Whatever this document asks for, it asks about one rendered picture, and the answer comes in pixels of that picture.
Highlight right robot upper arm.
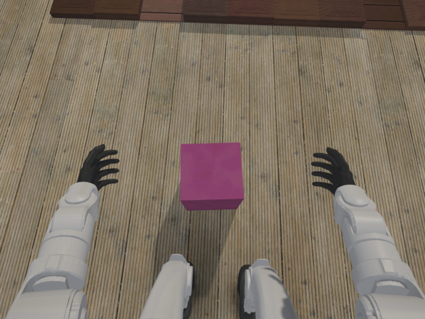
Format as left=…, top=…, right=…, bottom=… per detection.
left=355, top=293, right=425, bottom=319

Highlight robot left thigh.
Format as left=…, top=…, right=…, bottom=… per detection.
left=139, top=261, right=193, bottom=319

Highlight right robot hand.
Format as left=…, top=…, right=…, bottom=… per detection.
left=311, top=147, right=355, bottom=196

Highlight left robot upper arm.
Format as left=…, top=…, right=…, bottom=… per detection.
left=9, top=288, right=87, bottom=319

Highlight left robot hand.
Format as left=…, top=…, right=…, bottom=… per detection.
left=77, top=144, right=120, bottom=191

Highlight robot right thigh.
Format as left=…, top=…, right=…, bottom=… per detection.
left=245, top=265, right=299, bottom=319

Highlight carton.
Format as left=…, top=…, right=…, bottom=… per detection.
left=180, top=142, right=244, bottom=211

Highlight robot thigh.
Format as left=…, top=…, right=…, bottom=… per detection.
left=139, top=261, right=193, bottom=319
left=245, top=265, right=299, bottom=319

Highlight left robot forearm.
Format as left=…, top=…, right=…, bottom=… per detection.
left=5, top=182, right=99, bottom=319

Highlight right robot forearm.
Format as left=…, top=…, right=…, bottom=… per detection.
left=333, top=185, right=425, bottom=300

